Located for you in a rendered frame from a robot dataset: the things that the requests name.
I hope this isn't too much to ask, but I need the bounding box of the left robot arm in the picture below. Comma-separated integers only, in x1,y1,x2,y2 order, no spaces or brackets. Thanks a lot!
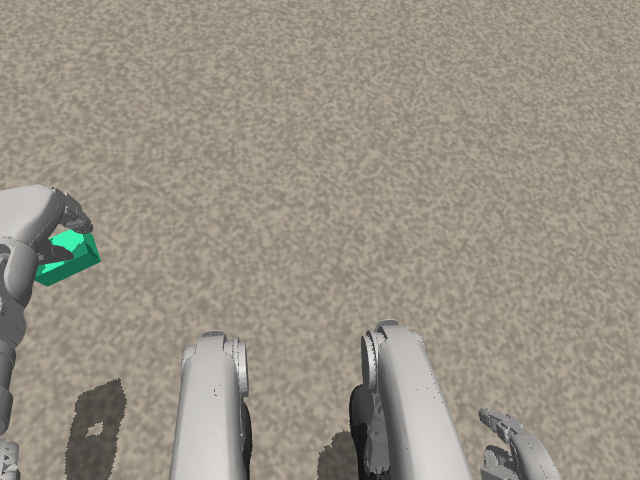
0,237,39,480

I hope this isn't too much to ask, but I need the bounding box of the right robot hand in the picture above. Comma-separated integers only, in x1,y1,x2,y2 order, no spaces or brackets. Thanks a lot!
478,408,562,480

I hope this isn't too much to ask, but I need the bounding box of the right robot foot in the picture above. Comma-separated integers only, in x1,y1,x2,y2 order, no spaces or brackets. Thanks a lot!
349,384,391,480

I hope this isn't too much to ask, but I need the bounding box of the small box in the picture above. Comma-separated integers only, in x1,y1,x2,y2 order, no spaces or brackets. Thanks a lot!
34,229,101,287

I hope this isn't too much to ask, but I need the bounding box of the left robot hand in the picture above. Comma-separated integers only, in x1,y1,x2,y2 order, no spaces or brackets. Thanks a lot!
0,184,93,265

